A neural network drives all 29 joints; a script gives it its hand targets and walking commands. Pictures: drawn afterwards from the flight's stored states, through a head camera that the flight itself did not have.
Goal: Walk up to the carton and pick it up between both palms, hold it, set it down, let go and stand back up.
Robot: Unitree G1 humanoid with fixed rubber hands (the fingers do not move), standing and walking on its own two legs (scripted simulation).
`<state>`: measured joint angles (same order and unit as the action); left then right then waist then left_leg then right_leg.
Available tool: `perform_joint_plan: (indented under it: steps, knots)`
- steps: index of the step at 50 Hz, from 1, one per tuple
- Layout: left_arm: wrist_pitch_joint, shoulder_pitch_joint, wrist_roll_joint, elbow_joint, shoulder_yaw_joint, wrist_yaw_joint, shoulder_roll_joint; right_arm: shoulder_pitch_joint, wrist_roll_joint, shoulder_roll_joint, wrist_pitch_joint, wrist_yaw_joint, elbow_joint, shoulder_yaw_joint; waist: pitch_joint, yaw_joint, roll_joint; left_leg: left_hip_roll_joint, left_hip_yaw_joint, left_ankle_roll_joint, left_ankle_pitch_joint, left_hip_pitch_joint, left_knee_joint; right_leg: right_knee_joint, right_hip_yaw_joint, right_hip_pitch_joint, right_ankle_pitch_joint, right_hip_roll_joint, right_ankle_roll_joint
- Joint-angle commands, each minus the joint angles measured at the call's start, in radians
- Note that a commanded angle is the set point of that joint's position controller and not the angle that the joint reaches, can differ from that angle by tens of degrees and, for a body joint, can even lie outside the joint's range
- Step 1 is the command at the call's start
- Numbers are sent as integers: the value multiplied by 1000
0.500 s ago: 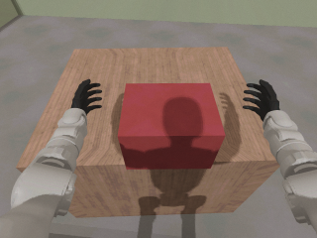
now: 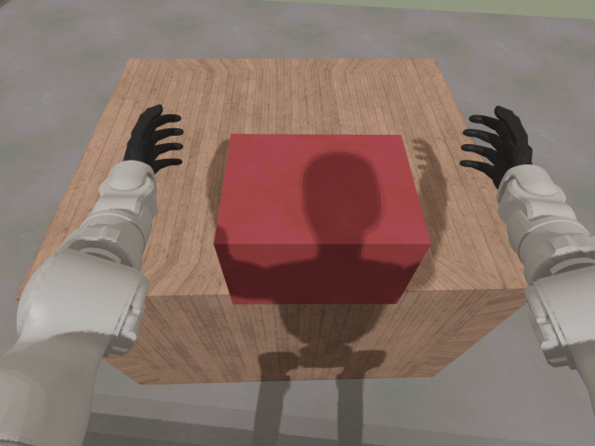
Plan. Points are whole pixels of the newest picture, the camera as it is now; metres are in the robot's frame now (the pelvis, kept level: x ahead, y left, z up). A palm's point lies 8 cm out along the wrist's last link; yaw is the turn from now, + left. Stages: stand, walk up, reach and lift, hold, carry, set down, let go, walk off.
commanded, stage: reach and lift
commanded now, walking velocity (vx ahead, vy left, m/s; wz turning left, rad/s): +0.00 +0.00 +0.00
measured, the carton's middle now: (315, 220) +0.48 +0.00 -0.03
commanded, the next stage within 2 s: none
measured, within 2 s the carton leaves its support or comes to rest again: neither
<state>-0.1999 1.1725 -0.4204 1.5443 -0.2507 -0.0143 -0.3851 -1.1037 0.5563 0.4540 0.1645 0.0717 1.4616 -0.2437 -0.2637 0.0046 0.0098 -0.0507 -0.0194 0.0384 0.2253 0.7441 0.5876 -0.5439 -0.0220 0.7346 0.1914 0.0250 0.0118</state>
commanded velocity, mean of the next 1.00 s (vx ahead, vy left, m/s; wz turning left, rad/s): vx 0.00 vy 0.00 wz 0.00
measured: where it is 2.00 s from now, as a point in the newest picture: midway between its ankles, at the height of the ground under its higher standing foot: outside the picture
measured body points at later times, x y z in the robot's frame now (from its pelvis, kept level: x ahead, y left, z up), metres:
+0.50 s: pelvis -0.01 +0.00 -0.03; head +0.11 +0.01 +0.40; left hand +0.47 +0.23 +0.02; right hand +0.47 -0.25 +0.03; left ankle +0.01 +0.14 -0.72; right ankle +0.02 -0.11 -0.72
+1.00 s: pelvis -0.01 +0.00 -0.03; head +0.11 +0.01 +0.40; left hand +0.47 +0.19 +0.02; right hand +0.47 -0.20 +0.03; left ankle +0.01 +0.14 -0.72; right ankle +0.02 -0.11 -0.72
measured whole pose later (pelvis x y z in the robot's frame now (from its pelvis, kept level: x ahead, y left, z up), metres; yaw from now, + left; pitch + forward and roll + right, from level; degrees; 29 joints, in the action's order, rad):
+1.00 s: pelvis -0.01 +0.00 -0.03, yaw -1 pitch +32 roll -1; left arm -0.45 1.16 -0.36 1.66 -0.14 0.04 -0.23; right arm -1.09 0.39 0.29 0.38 0.00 1.51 -0.12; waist -0.33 -0.01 0.00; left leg -0.05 -0.01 0.03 0.28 1.06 0.78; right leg -0.75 -0.01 1.06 0.25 0.02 0.01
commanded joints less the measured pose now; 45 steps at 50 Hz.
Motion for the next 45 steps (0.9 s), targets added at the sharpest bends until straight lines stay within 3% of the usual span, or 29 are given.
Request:
perform_joint_plan:
  steps: [1,3,5,9,14,17,20,23,25,28,34,37,41,45]
  knots:
    - [-73,322,6,-77,16,-2,-106,-315,-6,133,68,0,-83,21,-490,-2,-24,35,49,10,-328,-315,28,12,-41,-219,-298,5,-49]
    - [-106,304,2,-64,21,-3,-108,-303,-8,125,95,-2,-90,15,-496,-10,-6,34,46,5,-336,-292,34,-1,-42,-217,-321,0,-50]
    - [-136,319,8,-78,21,2,-94,-292,-29,137,129,-6,-81,50,-541,8,-40,31,47,21,-361,-313,57,-18,-50,-163,-321,2,-46]
    - [-188,327,-11,-28,24,4,-94,-303,-40,125,168,-8,-68,50,-577,1,-15,31,52,16,-310,-249,97,-48,-48,-119,-256,-1,-46]
    - [-242,363,-44,-43,1,11,-88,-336,-37,133,212,-8,-91,50,-701,10,-25,35,62,25,-341,-214,157,-118,-59,-67,-289,6,-47]
    - [-249,348,-28,-1,8,10,-82,-332,-25,141,228,-5,-43,41,-695,4,-28,35,70,33,-358,-187,190,-140,-56,-40,-299,11,-52]
    - [-257,340,-37,10,12,7,-90,-331,-9,137,236,-7,-37,16,-708,2,9,40,78,21,-328,-122,199,-165,-45,-68,-307,10,-60]
    - [-264,346,-40,-2,7,8,-86,-342,9,119,239,-5,-56,7,-725,-14,-9,39,80,21,-324,-109,207,-182,-44,-38,-284,8,-61]
    - [-264,339,-42,-5,2,10,-67,-333,10,108,234,0,-46,3,-698,-7,-5,37,75,24,-311,-123,212,-181,-48,6,-243,13,-58]
    - [-259,349,-32,-11,10,13,-58,-347,1,109,237,0,-47,6,-715,-17,-4,37,77,21,-329,-119,219,-185,-47,3,-267,12,-53]
    - [-264,346,-18,-24,36,19,-34,-354,-37,68,239,-15,-69,23,-708,-18,19,40,83,15,-282,-78,213,-186,-38,-16,-234,6,-57]
    - [-269,339,7,-14,50,23,-17,-350,-71,52,238,-28,-49,65,-700,2,-1,41,81,19,-271,-89,213,-178,-34,-3,-231,7,-51]
    - [-282,345,27,1,76,32,11,-358,-119,16,249,-47,-50,87,-679,-1,9,47,80,20,-275,-90,212,-181,-40,-14,-247,4,-54]
    - [-290,365,56,-9,98,45,21,-366,-152,3,255,-66,-50,121,-689,-2,-24,44,85,29,-258,-84,197,-160,-32,-36,-216,2,-44]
